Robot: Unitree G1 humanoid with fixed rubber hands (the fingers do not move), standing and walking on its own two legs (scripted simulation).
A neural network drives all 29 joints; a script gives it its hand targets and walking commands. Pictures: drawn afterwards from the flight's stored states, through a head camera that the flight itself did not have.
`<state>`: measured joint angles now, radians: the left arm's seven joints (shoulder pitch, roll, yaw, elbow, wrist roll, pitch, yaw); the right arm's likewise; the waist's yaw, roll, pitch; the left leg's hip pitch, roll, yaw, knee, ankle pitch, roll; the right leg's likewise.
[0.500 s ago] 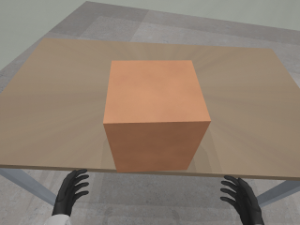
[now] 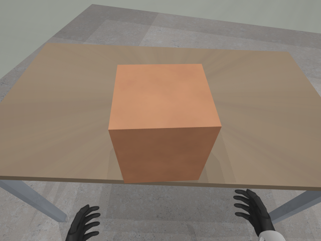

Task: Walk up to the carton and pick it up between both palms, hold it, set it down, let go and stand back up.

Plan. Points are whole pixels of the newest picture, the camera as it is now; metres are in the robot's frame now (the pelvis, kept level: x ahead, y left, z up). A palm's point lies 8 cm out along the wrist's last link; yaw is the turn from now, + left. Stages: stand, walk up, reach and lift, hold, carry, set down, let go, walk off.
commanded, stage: set down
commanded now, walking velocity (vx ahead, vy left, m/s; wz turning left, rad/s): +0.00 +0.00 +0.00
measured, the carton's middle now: (160, 126) +0.39 +0.04 +0.06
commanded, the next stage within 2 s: let go in 0.58 s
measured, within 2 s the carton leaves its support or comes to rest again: neither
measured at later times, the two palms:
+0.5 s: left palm (76, 238) +0.14 +0.23 -0.08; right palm (259, 239) +0.16 -0.22 -0.07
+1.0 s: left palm (78, 236) +0.15 +0.23 -0.08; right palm (260, 239) +0.16 -0.22 -0.08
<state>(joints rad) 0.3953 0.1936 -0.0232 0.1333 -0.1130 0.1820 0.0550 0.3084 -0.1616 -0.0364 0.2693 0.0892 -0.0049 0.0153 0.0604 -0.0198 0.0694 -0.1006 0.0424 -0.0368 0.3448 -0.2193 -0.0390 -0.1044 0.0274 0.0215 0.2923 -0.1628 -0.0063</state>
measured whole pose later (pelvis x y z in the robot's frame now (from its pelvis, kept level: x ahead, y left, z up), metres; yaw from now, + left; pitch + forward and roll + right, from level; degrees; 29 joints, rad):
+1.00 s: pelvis +0.01 +0.00 +0.00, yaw +0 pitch -1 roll -1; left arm 0.28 0.20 0.01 0.43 -0.06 0.11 0.02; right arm 0.21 -0.16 -0.03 0.68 0.03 -0.23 0.01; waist 0.01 -0.01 0.08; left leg -0.09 0.04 -0.04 0.34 -0.24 -0.04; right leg -0.10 0.03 0.02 0.30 -0.19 -0.01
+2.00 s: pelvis +0.00 +0.00 +0.00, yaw +0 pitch -3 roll +0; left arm 0.27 0.34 0.04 0.74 -0.04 -0.02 0.01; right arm 0.25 -0.30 -0.06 0.69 -0.02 -0.01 0.00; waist 0.01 -0.01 0.08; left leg -0.10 0.02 -0.04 0.39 -0.24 -0.03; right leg -0.13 0.00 0.02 0.40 -0.22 -0.01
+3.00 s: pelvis +0.00 +0.00 +0.00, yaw +0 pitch -3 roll +0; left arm 0.27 0.34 0.03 0.80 -0.04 -0.02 0.01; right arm 0.25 -0.30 -0.06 0.69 -0.02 -0.01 0.00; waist 0.01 0.01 0.08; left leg -0.10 0.02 -0.04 0.39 -0.24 -0.03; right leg -0.13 0.00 0.02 0.40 -0.22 -0.01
